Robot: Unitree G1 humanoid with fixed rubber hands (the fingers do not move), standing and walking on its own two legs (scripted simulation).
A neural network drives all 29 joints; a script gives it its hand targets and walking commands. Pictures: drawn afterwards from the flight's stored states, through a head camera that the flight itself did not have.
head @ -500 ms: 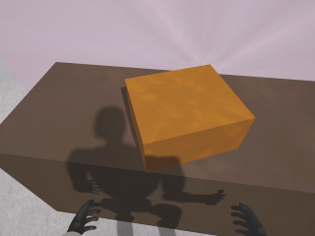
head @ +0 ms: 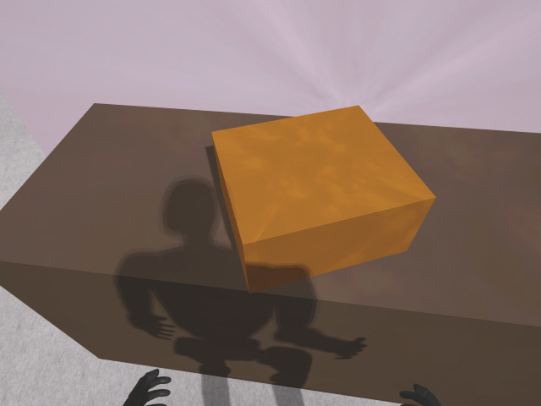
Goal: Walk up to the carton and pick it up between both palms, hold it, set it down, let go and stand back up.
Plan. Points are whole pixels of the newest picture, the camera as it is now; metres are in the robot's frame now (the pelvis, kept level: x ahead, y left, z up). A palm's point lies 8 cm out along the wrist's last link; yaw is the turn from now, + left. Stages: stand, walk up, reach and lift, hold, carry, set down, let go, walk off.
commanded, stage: stand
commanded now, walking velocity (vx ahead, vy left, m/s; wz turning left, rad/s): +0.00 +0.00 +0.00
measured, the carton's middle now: (308, 191) +0.50 -0.05 +0.00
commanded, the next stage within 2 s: none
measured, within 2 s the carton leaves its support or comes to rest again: neither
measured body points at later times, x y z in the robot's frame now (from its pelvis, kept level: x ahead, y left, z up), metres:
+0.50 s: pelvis +0.00 +0.00 +0.00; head +0.01 -0.01 +0.45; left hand +0.11 +0.23 -0.12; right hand +0.10 -0.23 -0.12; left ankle +0.00 +0.12 -0.72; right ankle +0.00 -0.12 -0.72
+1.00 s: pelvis +0.01 +0.00 +0.01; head +0.01 +0.00 +0.46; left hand +0.06 +0.24 -0.13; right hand +0.05 -0.24 -0.13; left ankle +0.00 +0.13 -0.72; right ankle +0.00 -0.12 -0.72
